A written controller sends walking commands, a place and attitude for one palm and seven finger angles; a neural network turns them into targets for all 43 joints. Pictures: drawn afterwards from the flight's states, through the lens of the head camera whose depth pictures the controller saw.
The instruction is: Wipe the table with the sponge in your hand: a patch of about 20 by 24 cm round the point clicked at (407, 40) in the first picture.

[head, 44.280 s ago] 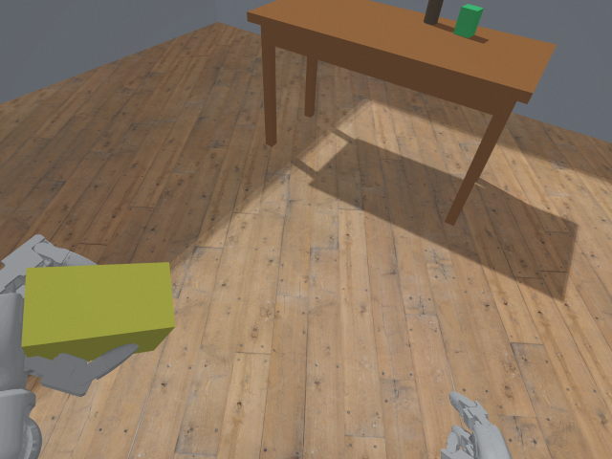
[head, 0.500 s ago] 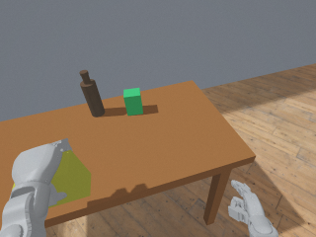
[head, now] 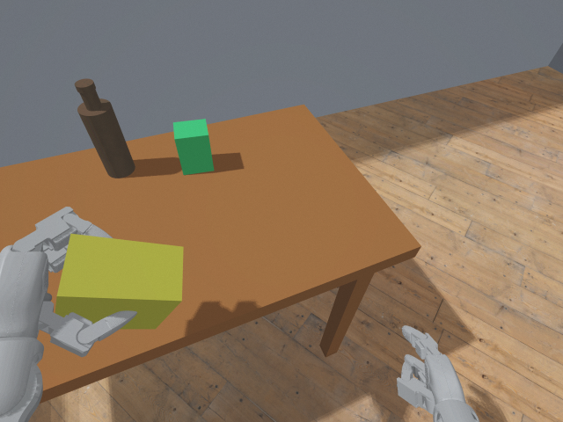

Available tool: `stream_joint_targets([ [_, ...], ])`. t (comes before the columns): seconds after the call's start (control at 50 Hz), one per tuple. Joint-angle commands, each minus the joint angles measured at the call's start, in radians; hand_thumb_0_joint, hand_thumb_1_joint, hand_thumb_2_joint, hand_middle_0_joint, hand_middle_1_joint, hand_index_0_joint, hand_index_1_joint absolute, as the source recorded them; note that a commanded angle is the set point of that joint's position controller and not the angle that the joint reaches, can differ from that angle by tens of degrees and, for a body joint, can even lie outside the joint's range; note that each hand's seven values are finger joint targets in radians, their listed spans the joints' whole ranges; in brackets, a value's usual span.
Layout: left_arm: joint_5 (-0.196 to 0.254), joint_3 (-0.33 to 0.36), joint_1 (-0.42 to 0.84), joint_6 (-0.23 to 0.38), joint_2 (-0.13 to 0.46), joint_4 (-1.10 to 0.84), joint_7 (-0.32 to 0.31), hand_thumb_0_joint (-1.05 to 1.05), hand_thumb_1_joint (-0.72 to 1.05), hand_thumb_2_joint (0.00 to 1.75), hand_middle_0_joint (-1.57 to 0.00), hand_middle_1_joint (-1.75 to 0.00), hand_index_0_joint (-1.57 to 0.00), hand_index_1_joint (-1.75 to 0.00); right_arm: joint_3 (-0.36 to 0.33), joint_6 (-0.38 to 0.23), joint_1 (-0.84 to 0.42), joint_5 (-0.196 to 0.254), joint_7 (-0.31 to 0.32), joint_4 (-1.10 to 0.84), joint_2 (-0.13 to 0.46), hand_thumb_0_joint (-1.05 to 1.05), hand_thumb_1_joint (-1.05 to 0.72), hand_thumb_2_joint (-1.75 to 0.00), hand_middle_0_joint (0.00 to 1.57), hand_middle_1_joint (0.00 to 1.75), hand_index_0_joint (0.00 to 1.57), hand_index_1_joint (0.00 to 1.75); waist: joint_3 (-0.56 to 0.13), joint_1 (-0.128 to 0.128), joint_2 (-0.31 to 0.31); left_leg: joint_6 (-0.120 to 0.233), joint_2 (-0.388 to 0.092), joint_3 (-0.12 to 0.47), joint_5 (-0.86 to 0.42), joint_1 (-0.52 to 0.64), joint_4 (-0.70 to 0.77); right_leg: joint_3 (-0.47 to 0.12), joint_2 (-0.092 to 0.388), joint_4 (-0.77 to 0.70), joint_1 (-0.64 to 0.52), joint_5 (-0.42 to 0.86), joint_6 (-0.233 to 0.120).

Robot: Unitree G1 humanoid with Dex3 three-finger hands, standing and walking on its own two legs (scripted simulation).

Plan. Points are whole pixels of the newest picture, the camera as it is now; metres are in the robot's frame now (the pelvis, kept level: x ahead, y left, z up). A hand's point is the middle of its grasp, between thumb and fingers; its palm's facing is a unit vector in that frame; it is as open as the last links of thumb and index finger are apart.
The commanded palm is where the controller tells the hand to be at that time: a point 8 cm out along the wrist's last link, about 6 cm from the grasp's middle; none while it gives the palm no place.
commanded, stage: step back with the hand held close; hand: left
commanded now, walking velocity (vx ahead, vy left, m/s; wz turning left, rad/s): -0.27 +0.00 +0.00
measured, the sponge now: (135, 288) +0.23 +0.20 +0.11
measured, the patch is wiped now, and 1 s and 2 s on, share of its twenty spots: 1.00 1.00 1.00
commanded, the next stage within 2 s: stop stepping back and stand still in 1.22 s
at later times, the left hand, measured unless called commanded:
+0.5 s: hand (52, 318) +0.17 +0.25 +0.16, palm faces +0.33 -0.86 -0.38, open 10.1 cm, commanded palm +0.12 +0.30 +0.18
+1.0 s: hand (13, 400) +0.10 +0.24 +0.15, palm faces +0.26 -0.87 -0.42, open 10.1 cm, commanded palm +0.03 +0.31 +0.18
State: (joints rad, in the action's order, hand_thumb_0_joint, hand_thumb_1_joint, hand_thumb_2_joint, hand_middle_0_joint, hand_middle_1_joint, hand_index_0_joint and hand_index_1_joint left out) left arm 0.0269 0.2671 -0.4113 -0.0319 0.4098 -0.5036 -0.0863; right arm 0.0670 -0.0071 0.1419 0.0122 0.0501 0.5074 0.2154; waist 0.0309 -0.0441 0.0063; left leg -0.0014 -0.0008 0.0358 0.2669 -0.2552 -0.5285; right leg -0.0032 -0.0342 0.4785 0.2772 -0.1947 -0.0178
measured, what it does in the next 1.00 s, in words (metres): walks backwards: right foot, then left foot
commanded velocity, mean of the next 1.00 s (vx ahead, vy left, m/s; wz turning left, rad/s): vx -0.33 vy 0.00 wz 0.00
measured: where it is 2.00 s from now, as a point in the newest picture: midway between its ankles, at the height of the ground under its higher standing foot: outside the picture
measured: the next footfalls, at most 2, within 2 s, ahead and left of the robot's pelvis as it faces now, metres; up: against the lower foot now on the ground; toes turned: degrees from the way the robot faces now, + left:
right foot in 0.72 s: -0.01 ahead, -0.11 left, +0.00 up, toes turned +0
left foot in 0.98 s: -0.10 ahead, +0.15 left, +0.00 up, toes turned +2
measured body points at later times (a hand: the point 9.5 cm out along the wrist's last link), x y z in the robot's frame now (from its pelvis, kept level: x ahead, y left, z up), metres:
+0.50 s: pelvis -0.04 +0.02 -0.02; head -0.02 +0.04 +0.43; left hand +0.15 +0.29 +0.18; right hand +0.14 -0.22 -0.09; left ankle +0.01 +0.12 -0.74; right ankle +0.04 -0.11 -0.74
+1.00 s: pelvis -0.12 +0.02 -0.02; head -0.07 +0.05 +0.43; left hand +0.08 +0.29 +0.17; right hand +0.06 -0.23 -0.08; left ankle -0.14 +0.15 -0.74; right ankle -0.05 -0.11 -0.74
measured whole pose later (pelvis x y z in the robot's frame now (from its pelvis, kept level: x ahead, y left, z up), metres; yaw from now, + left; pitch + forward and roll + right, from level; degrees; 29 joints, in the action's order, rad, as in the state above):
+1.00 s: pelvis -0.12 +0.02 -0.02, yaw +2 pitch +6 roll +0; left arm 0.07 0.37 -0.56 0.15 0.45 -0.68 -0.12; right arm -0.01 -0.02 0.17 0.01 0.06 0.54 0.21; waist -0.01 0.07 0.07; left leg -0.02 -0.02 0.01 0.36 -0.38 -0.64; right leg 0.02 0.03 0.63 0.52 -0.21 0.02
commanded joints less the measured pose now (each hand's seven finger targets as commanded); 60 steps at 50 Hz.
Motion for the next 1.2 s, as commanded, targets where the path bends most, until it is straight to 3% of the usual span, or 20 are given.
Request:
stream_joint_targets([
  [0.0,0.051,0.24,-0.057,0.152,0.215,-0.372,-0.064,0.0,0.1,1.3,-1.2,-1.6,-1.2,-1.6,-0.081,-0.053,-0.071,-0.002,0.021,-0.137,0.134,0.0,-0.9,-0.9,0.2,0.3,0.2,0.3,-0.281,0.01,-0.225,0.049,-0.11,0.098,-0.303,0.03,0.043,-0.066,0.136,0.057,-0.079,0.256,-0.012],
  [0.08,0.052,0.237,-0.106,0.163,0.169,-0.29,-0.064,0.0,0.1,1.3,-1.2,-1.6,-1.2,-1.6,-0.105,-0.047,-0.044,0.007,0.02,-0.124,0.131,0.0,-0.9,-0.9,0.2,0.3,0.2,0.3,-0.238,0.029,-0.085,0.052,-0.144,0.131,-0.352,-0.014,0.035,-0.04,0.11,0.086,-0.009,0.139,0.004],
  [0.22,0.044,0.179,-0.055,0.178,0.124,-0.214,-0.059,0.0,0.1,1.3,-1.2,-1.6,-1.2,-1.6,-0.11,-0.071,-0.026,0.006,0.028,-0.105,0.143,0.0,-0.9,-0.9,0.2,0.3,0.2,0.3,-0.157,0.038,-0.084,0.069,-0.171,0.16,-0.243,-0.092,0.082,-0.028,0.08,0.107,0.043,-0.026,0.016],
  [0.3,0.039,0.19,-0.027,0.194,0.168,-0.289,-0.065,0.0,0.1,1.3,-1.2,-1.6,-1.2,-1.6,-0.112,-0.082,-0.033,0.01,0.03,-0.113,0.145,0.0,-0.9,-0.9,0.2,0.3,0.2,0.3,-0.174,0.049,-0.002,0.045,-0.103,0.11,-0.04,-0.147,-0.038,-0.139,0.185,0.03,0.03,0.192,-0.038],
  [0.36,0.043,0.2,-0.051,0.215,0.174,-0.303,-0.073,0.0,0.1,1.3,-1.2,-1.6,-1.2,-1.6,-0.108,-0.083,-0.016,0.003,0.025,-0.103,0.13,0.0,-0.9,-0.9,0.2,0.3,0.2,0.3,-0.173,0.061,0.071,0.029,-0.049,0.077,0.117,-0.131,-0.145,-0.216,0.264,-0.051,0.113,0.137,-0.078],
  [0.4,0.042,0.249,-0.066,0.223,0.216,-0.337,-0.084,0.0,0.1,1.3,-1.2,-1.6,-1.2,-1.6,-0.114,-0.08,-0.014,0.003,0.027,-0.102,0.13,0.0,-0.9,-0.9,0.2,0.3,0.2,0.3,-0.183,0.062,0.025,0.023,-0.052,0.082,0.142,-0.096,-0.153,-0.217,0.279,-0.057,0.157,0.06,-0.089],
  [0.46,0.041,0.249,-0.086,0.233,0.184,-0.333,-0.089,0.0,0.1,1.3,-1.2,-1.6,-1.2,-1.6,-0.11,-0.078,-0.028,0.0,0.031,-0.118,0.13,0.0,-0.9,-0.9,0.2,0.3,0.2,0.3,-0.165,0.059,-0.032,0.046,-0.088,0.123,0.21,-0.156,-0.027,-0.132,0.179,0.01,0.165,-0.083,-0.038],
  [0.52,0.027,0.247,-0.077,0.239,0.152,-0.319,-0.091,0.0,0.1,1.3,-1.2,-1.6,-1.2,-1.6,-0.11,-0.09,-0.025,-0.004,0.035,-0.122,0.146,0.0,-0.9,-0.9,0.2,0.3,0.2,0.3,-0.169,0.052,-0.23,0.092,-0.183,0.239,0.336,-0.278,0.172,-0.021,0.056,0.205,0.067,-0.127,0.013],
  [0.58,0.008,0.227,0.005,0.236,0.135,-0.286,-0.087,0.0,0.1,1.3,-1.2,-1.6,-1.2,-1.6,-0.116,-0.116,-0.014,-0.012,0.031,-0.106,0.136,0.0,-0.9,-0.9,0.2,0.3,0.2,0.3,-0.161,0.049,-0.208,0.124,-0.256,0.265,0.171,-0.289,0.21,-0.021,0.025,0.378,0.054,-0.202,0.036],
  [0.66,0.018,0.133,0.053,0.216,0.077,-0.243,-0.075,0.0,0.1,1.3,-1.2,-1.6,-1.2,-1.6,-0.101,-0.139,0.006,-0.014,0.019,-0.069,0.131,0.0,-0.9,-0.9,0.2,0.3,0.2,0.3,-0.162,0.046,-0.141,0.108,-0.258,0.212,-0.31,-0.028,0.08,-0.036,0.037,0.166,0.17,-0.2,0.029],
  [0.72,0.008,0.103,0.107,0.216,0.076,-0.26,-0.063,0.0,0.1,1.3,-1.2,-1.6,-1.2,-1.6,-0.088,-0.13,-0.028,-0.012,0.014,-0.06,0.124,0.0,-0.9,-0.9,0.2,0.3,0.2,0.3,-0.175,0.042,-0.125,0.064,-0.192,0.141,-0.366,-0.036,-0.043,-0.078,0.095,-0.03,0.068,0.13,0.003],
  [0.74,0.007,0.119,0.122,0.224,0.104,-0.268,-0.062,0.0,0.1,1.3,-1.2,-1.6,-1.2,-1.6,-0.09,-0.125,-0.043,-0.008,0.012,-0.065,0.119,0.0,-0.9,-0.9,0.2,0.3,0.2,0.3,-0.184,0.046,-0.053,0.042,-0.159,0.097,-0.297,-0.068,-0.121,-0.126,0.165,-0.066,0.044,0.336,-0.021],
  [0.78,0.028,0.139,0.066,0.223,0.133,-0.277,-0.062,0.0,0.1,1.3,-1.2,-1.6,-1.2,-1.6,-0.12,-0.107,-0.027,0.014,0.013,-0.088,0.113,0.0,-0.9,-0.9,0.2,0.3,0.2,0.3,-0.209,0.059,0.196,-0.017,-0.021,0.001,0.085,-0.116,-0.363,-0.274,0.352,-0.121,0.092,0.364,-0.121],
  [0.82,0.039,0.202,-0.065,0.226,0.159,-0.309,-0.063,0.0,0.1,1.3,-1.2,-1.6,-1.2,-1.6,-0.116,-0.082,-0.045,0.009,0.014,-0.088,0.081,0.0,-0.9,-0.9,0.2,0.3,0.2,0.3,-0.235,0.04,0.169,-0.02,-0.017,0.043,0.235,-0.194,-0.607,-0.261,0.411,-0.139,0.078,0.406,-0.176],
  [0.92,0.043,0.269,-0.177,0.235,0.176,-0.351,-0.067,0.0,0.1,1.3,-1.2,-1.6,-1.2,-1.6,-0.094,-0.04,-0.063,0.003,0.016,-0.107,0.069,0.0,-0.9,-0.9,0.2,0.3,0.2,0.3,-0.254,0.075,-0.002,-0.021,-0.05,-0.016,0.031,-0.146,-0.007,-0.09,0.266,0.131,-0.008,0.563,-0.056],
  [0.94,0.051,0.268,-0.16,0.246,0.175,-0.371,-0.073,0.0,0.1,1.3,-1.2,-1.6,-1.2,-1.6,-0.108,-0.048,-0.063,0.002,0.021,-0.111,0.089,0.0,-0.9,-0.9,0.2,0.3,0.2,0.3,-0.272,0.076,-0.051,-0.014,-0.079,-0.022,-0.146,-0.076,0.131,-0.065,0.212,0.2,-0.005,0.46,-0.024],
  [0.98,0.056,0.277,-0.114,0.264,0.185,-0.419,-0.082,0.0,0.1,1.3,-1.2,-1.6,-1.2,-1.6,-0.143,-0.095,-0.035,-0.007,0.018,-0.098,0.118,0.0,-0.9,-0.9,0.2,0.3,0.2,0.3,-0.286,0.058,-0.288,0.098,-0.347,0.227,-0.726,0.156,0.131,-0.023,0.059,0.393,0.299,-0.215,0.042],
  [1.02,0.038,0.263,-0.144,0.259,0.151,-0.371,-0.086,0.0,0.1,1.3,-1.2,-1.6,-1.2,-1.6,-0.138,-0.127,0.016,-0.021,0.009,-0.063,0.094,0.0,-0.9,-0.9,0.2,0.3,0.2,0.3,-0.308,0.073,-0.25,0.162,-0.382,0.235,-0.932,0.271,0.044,-0.065,0.051,0.559,0.451,-0.394,0.048],
  [1.1,0.026,0.183,-0.015,0.225,0.1,-0.447,-0.087,0.0,0.1,1.3,-1.2,-1.6,-1.2,-1.6,-0.142,-0.17,0.027,0.005,-0.014,-0.043,0.122,0.0,-0.9,-0.9,0.2,0.3,0.2,0.3,-0.249,0.067,-0.218,0.095,-0.299,0.073,-0.861,0.249,0.034,-0.017,0.044,0.397,0.327,-0.219,0.053],
  [1.18,0.028,0.157,-0.022,0.195,0.077,-0.322,-0.08,0.0,0.1,1.3,-1.2,-1.6,-1.2,-1.6,-0.119,-0.178,-0.017,-0.006,-0.016,-0.052,0.13,0.0,-0.9,-0.9,0.2,0.3,0.2,0.3,-0.132,0.05,-0.226,0.08,-0.288,0.093,-0.414,-0.044,0.102,0.002,0.044,0.215,0.105,-0.117,0.051],
])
